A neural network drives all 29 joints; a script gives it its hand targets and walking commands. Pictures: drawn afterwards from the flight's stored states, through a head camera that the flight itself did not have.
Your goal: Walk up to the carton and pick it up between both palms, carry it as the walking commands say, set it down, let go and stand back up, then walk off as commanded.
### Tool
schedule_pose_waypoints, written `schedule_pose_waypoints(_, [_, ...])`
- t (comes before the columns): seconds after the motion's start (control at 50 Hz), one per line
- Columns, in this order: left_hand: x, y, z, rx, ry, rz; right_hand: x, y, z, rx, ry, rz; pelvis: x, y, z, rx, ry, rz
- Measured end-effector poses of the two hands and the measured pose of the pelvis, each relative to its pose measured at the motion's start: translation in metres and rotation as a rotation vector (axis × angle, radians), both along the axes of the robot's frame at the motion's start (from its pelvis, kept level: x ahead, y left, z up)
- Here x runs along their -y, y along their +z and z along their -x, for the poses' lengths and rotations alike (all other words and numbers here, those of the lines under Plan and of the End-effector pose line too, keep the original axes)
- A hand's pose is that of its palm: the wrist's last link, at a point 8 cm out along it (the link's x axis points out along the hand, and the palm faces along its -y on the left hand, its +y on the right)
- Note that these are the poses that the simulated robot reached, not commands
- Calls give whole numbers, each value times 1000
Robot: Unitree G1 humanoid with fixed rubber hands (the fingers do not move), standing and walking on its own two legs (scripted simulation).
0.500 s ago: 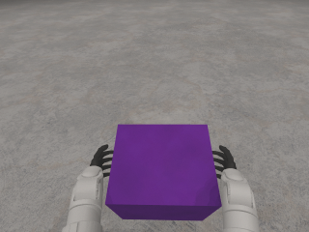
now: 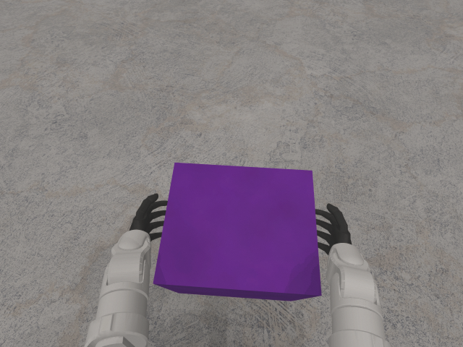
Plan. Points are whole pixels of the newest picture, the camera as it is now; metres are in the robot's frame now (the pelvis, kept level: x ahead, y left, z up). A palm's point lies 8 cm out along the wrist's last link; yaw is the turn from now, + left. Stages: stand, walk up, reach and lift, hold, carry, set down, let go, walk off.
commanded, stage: set down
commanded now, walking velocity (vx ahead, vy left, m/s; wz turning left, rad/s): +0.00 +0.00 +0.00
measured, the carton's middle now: (238, 238) +0.36 -0.01 -0.12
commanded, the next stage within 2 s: none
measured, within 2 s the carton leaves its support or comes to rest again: neither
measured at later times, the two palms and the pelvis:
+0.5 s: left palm (165, 235) +0.37 +0.15 -0.11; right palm (328, 246) +0.34 -0.21 -0.12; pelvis -0.02 -0.02 -0.05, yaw +1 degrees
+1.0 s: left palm (171, 236) +0.40 +0.15 -0.19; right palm (314, 255) +0.35 -0.20 -0.20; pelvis -0.06 -0.01 -0.14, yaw -1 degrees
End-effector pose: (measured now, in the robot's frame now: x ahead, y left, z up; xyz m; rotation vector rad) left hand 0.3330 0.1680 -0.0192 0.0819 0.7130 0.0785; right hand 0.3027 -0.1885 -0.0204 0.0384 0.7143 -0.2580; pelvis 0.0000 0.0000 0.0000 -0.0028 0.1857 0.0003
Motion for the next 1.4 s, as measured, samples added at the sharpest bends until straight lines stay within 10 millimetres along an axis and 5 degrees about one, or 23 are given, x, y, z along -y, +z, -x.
schedule_pose_waypoints(0.2, [16, -37, -16, -43, -22, 21, 16, -33, -11, -33, -19, 11, -6, -17, 12, -101, 0, -11])
schedule_pose_waypoints(0.48, [23, -88, -35, -19, 16, -6, 18, -92, -36, -11, -63, 8, 19, -51, 22, -358, 1, -19])
schedule_pose_waypoints(0.72, [30, -127, -50, -12, -11, -16, 22, -130, -38, -3, -110, 13, 31, -92, 41, -451, -1, -16])
schedule_pose_waypoints(1.12, [14, -200, -70, -34, 31, -70, 3, -206, -62, -25, -91, 20, 2, -161, 57, -575, -18, -6])
schedule_pose_waypoints(1.4, [22, -257, -93, -25, -7, -25, 10, -246, -80, -16, -109, 62, -8, -201, 52, -673, -17, 8])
